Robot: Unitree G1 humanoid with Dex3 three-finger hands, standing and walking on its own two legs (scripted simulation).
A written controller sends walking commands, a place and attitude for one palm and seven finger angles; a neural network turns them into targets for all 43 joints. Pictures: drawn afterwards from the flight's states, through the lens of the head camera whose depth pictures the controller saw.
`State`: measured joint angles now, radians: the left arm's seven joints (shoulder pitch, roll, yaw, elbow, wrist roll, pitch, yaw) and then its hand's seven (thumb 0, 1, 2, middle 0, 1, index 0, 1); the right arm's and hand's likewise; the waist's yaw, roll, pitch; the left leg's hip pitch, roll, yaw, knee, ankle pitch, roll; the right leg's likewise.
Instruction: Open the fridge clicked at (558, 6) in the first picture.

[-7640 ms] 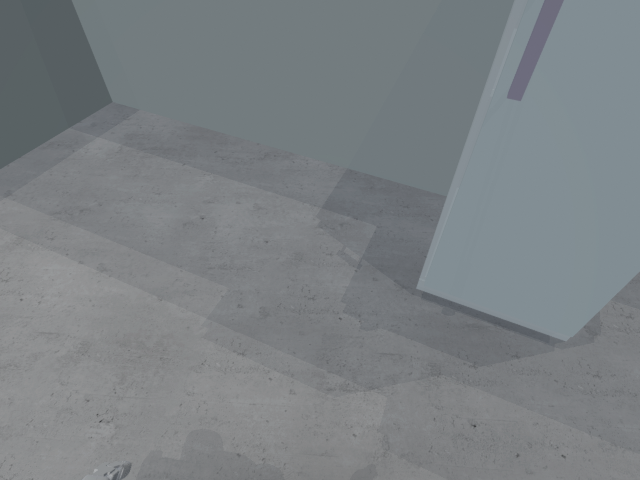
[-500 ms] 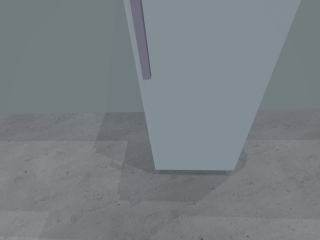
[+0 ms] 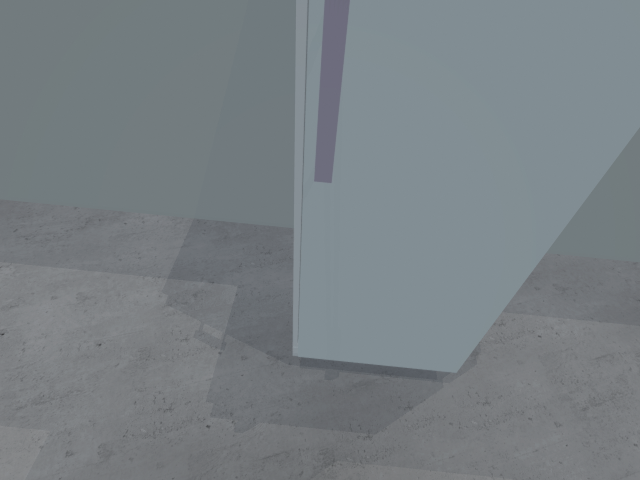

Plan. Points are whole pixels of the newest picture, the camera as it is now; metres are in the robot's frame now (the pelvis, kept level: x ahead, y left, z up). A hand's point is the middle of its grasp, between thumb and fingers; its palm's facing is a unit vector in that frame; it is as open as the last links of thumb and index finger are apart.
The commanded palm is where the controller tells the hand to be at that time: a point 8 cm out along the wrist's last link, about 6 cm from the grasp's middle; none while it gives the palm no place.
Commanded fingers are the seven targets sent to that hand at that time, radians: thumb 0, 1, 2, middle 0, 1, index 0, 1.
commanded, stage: come to a stop and stand still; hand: left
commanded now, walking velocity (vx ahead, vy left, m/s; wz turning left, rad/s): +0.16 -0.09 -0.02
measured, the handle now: (330, 92) +0.56 +0.05 +0.22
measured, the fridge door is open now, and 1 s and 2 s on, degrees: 0 0 0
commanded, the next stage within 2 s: look again from close up in 1.72 s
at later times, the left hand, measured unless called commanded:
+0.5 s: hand out of the picture +0.15 +0.14 -0.16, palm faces +0.05 -0.97 -0.24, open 7.4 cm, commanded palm none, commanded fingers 0.00 0.90 0.90 -0.20 -0.30 -0.20 -0.30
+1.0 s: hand out of the picture -0.02 +0.20 -0.16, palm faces +0.07 -0.96 -0.26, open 7.4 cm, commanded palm none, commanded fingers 0.00 0.90 0.90 -0.20 -0.30 -0.20 -0.30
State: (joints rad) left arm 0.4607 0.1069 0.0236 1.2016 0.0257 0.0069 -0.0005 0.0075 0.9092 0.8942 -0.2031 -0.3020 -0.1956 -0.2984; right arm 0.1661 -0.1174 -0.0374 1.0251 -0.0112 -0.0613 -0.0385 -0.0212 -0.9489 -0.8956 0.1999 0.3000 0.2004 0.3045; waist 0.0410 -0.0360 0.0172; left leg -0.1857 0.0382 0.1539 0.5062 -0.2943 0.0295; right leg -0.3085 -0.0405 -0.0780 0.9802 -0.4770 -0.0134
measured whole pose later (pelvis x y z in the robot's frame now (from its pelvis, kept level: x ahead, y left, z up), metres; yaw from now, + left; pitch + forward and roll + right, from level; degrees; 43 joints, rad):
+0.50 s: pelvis +0.05 -0.04 +0.00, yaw +2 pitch -1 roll +1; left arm 0.09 0.14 0.03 0.99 0.03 0.01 0.03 0.00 0.91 0.89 -0.20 -0.30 -0.20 -0.30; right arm 0.25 -0.17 -0.06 1.07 0.00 0.06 -0.02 0.00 -0.92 -0.90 0.20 0.30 0.20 0.30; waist -0.01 0.03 0.12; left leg -0.35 0.01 0.04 0.97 -0.55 -0.04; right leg -0.35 -0.10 -0.12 0.54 -0.16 -0.01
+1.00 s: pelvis +0.01 +0.01 -0.01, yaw +0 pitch -1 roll +0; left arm 0.42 0.15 0.02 0.99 0.03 0.01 0.01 0.01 0.91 0.89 -0.20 -0.30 -0.19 -0.30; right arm 0.29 -0.21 -0.01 0.94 -0.02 0.03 -0.01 0.01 -0.91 -0.90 0.20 0.30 0.20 0.30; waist 0.02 0.08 -0.02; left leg -0.30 -0.01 0.07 0.71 -0.43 0.04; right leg -0.28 0.04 -0.07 0.55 -0.26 -0.09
